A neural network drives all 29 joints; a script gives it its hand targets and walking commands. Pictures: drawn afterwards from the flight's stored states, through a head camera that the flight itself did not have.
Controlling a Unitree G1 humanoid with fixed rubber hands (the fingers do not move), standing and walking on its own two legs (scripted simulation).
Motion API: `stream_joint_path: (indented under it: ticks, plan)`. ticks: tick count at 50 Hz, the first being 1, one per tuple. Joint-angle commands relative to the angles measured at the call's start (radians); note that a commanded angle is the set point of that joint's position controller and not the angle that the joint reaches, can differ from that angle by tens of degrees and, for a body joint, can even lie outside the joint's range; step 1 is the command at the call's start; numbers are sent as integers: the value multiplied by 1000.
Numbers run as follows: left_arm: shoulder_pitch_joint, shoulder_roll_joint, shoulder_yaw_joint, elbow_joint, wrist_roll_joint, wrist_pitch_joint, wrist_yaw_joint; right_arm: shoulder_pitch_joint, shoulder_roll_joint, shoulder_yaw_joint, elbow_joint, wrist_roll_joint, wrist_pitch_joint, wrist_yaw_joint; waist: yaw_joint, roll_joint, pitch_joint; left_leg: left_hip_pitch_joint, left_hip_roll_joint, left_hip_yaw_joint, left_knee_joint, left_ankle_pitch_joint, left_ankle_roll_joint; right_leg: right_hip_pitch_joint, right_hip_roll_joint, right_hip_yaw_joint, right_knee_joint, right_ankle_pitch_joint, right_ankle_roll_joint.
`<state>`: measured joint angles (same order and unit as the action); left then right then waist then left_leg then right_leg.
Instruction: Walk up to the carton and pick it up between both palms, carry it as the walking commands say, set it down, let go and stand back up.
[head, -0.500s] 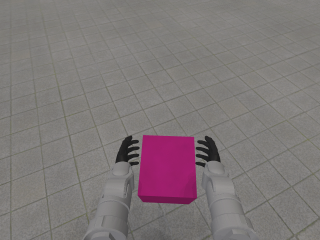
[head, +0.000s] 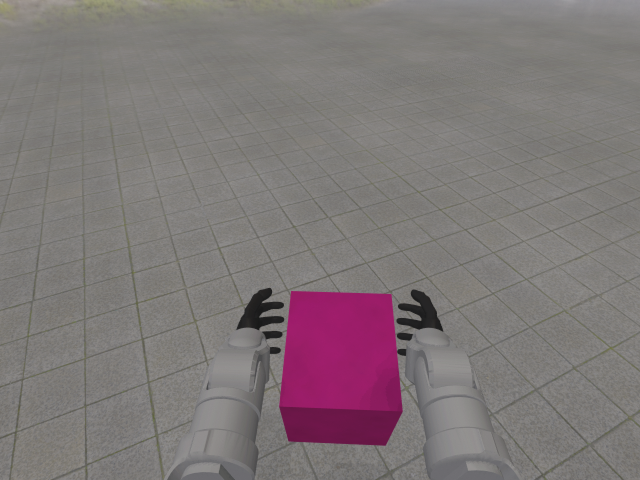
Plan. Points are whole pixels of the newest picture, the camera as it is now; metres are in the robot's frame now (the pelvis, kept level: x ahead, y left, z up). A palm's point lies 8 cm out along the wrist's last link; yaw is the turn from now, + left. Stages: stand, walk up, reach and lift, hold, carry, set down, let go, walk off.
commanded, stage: reach and lift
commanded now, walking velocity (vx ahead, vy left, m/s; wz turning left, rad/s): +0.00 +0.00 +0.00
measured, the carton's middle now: (338, 369) +0.33 -0.05 -0.05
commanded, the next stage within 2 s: hold in 1.46 s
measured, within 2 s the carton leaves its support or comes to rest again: neither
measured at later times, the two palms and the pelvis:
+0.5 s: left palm (233, 349) +0.30 +0.10 +0.06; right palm (414, 337) +0.30 -0.13 +0.07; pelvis -0.01 -0.01 +0.00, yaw +0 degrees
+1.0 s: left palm (225, 354) +0.30 +0.11 +0.06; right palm (406, 338) +0.30 -0.12 +0.06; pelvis -0.02 -0.01 +0.00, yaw +0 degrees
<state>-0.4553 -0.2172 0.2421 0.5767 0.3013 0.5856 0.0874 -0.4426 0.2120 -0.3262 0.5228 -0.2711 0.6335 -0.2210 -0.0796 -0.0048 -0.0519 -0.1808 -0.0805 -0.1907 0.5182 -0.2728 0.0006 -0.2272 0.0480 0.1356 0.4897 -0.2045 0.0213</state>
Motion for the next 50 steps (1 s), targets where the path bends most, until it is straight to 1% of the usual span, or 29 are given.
stream_joint_path:
  ticks: [1, 4, 6, 7, 11, 12, 15, 17, 18, 19, 20, 21, 22, 24, 26, 27, 28, 29, 31, 33, 34, 35, 36, 37, 39, 41, 43, 47, 50]
  plan:
    - [-618, -1090, -437, -25, -251, -17, -269, -602, 1079, 512, 0, 237, 10, 389, 7, -16, -276, -50, 1, 56, -124, 108, 7, 237, 23, -76, -40, 158, 5]
    - [-628, -1087, -415, -16, -248, 9, -268, -621, 1083, 487, 10, 242, 30, 390, 21, -1, -259, -42, 11, 52, -132, 103, 7, 242, 20, -72, -45, 146, 0]
    - [-646, -1070, -392, -10, -246, 16, -269, -631, 1079, 462, 37, 233, 40, 392, 24, -17, -251, -40, 14, 54, -134, 87, 9, 233, 18, -73, -47, 126, 1]
    - [-642, -1072, -379, 3, -238, 23, -269, -644, 1085, 456, 49, 234, 44, 392, 36, -4, -248, -45, 14, 58, -137, 75, 9, 237, 14, -69, -50, 109, 0]
    - [-687, -1079, -383, -15, -249, 31, -269, -659, 1099, 443, 66, 229, 47, 393, 42, 8, -267, -35, 18, 59, -136, 94, 7, 250, 18, -67, -47, 131, -1]
    - [-673, -1081, -375, -10, -246, 33, -269, -665, 1107, 445, 64, 231, 49, 390, 55, 4, -273, -27, 20, 61, -132, 114, 7, 257, 14, -62, -47, 144, 0]
    - [-691, -1095, -369, 2, -249, 36, -272, -685, 1109, 431, 72, 221, 46, 388, 49, 2, -262, -34, 22, 59, -133, 75, 7, 254, 17, -59, -45, 111, 1]
    - [-719, -1098, -379, -13, -255, 35, -273, -695, 1126, 431, 81, 222, 45, 387, 52, 7, -281, -41, 16, 64, -132, 86, 4, 281, 18, -57, -45, 125, 3]
    - [-714, -1095, -361, 10, -249, 39, -273, -698, 1125, 423, 95, 217, 47, 385, 55, 7, -261, -53, 17, 65, -135, 75, 5, 284, 17, -57, -48, 112, 3]
    - [-727, -1091, -348, 22, -243, 41, -275, -688, 1121, 401, 122, 205, 50, 383, 46, 11, -243, -62, 19, 63, -139, 41, 6, 273, 18, -56, -49, 81, 4]
    - [-723, -1093, -336, 32, -241, 40, -276, -707, 1130, 407, 119, 209, 47, 382, 58, 3, -244, -69, 21, 63, -139, 35, 9, 279, 16, -51, -48, 71, 5]
    - [-745, -1081, -325, 33, -242, 37, -277, -708, 1134, 399, 137, 209, 46, 382, 60, 7, -235, -81, 26, 64, -141, 13, 12, 272, 13, -46, -46, 52, 4]
    - [-744, -1089, -322, 36, -240, 36, -278, -720, 1137, 397, 135, 205, 41, 381, 62, -6, -244, -75, 24, 66, -139, 35, 10, 279, 14, -49, -46, 68, 6]
    - [-767, -1089, -315, 49, -244, 36, -283, -734, 1142, 382, 146, 200, 35, 379, 65, -7, -252, -74, 22, 73, -130, 43, 6, 278, 15, -49, -49, 63, 6]
    - [-769, -1074, -279, 74, -234, 36, -286, -745, 1162, 367, 170, 197, 34, 374, 80, 2, -240, -85, 21, 81, -129, 38, 7, 276, 8, -39, -57, 46, 5]
    - [-775, -1070, -276, 74, -234, 34, -286, -728, 1157, 353, 194, 188, 33, 373, 73, 0, -240, -84, 19, 83, -132, 39, 5, 283, 10, -40, -57, 49, 7]
    - [-782, -1063, -260, 87, -230, 31, -288, -761, 1168, 360, 186, 194, 29, 372, 86, -19, -247, -88, 22, 82, -127, 38, 9, 281, 7, -37, -54, 40, 11]
    - [-787, -1068, -264, 93, -229, 33, -291, -753, 1158, 342, 195, 185, 24, 370, 74, -3, -259, -82, 18, 88, -127, 35, 5, 285, 8, -37, -56, 42, 10]
    - [-789, -1049, -234, 114, -220, 31, -294, -757, 1163, 324, 219, 181, 21, 366, 87, -6, -239, -97, 17, 94, -124, 36, 6, 280, 3, -29, -63, 27, 11]
    - [-810, -1049, -243, 102, -221, 28, -295, -739, 1162, 310, 238, 174, 17, 364, 76, 16, -249, -88, 15, 94, -122, 47, 1, 275, 5, -33, -61, 42, 7]
    - [-796, -1049, -240, 106, -216, 27, -295, -751, 1159, 310, 220, 171, 13, 362, 79, -2, -259, -80, 14, 95, -119, 62, 1, 281, 5, -32, -63, 48, 9]
    - [-774, -1043, -227, 129, -209, 31, -295, -744, 1161, 312, 228, 171, 14, 360, 87, 1, -248, -84, 12, 101, -120, 64, 2, 279, 3, -29, -70, 45, 8]
    - [-786, -1040, -234, 116, -209, 30, -294, -738, 1159, 305, 235, 170, 15, 361, 83, 3, -240, -82, 10, 99, -119, 57, 0, 274, 5, -30, -70, 35, 8]
    - [-794, -1047, -242, 107, -216, 24, -296, -771, 1154, 322, 203, 181, 8, 362, 84, -10, -262, -77, 12, 95, -117, 60, 2, 276, 10, -35, -62, 38, 10]
    - [-785, -1057, -243, 109, -215, 26, -295, -772, 1150, 326, 198, 182, 8, 361, 77, -6, -252, -78, 15, 91, -121, 42, 2, 272, 11, -35, -63, 22, 8]
    - [-791, -1053, -261, 88, -217, 27, -290, -754, 1149, 328, 200, 184, 8, 361, 73, 19, -243, -88, 18, 86, -127, 27, 1, 276, 15, -41, -55, 26, 7]
    - [-779, -1043, -259, 88, -212, 27, -285, -761, 1155, 346, 198, 191, 10, 364, 84, -8, -231, -96, 14, 86, -124, 26, 2, 274, 14, -36, -57, 9, 11]
    - [-776, -1050, -258, 96, -206, 32, -281, -761, 1141, 342, 199, 195, 10, 367, 80, 9, -223, -109, 23, 80, -132, -6, 1, 267, 19, -40, -46, -14, 10]
    - [-791, -1059, -278, 60, -219, 27, -278, -760, 1149, 361, 187, 210, 5, 370, 84, 31, -262, -93, 21, 84, -126, 36, -5, 274, 21, -46, -36, 33, 8]
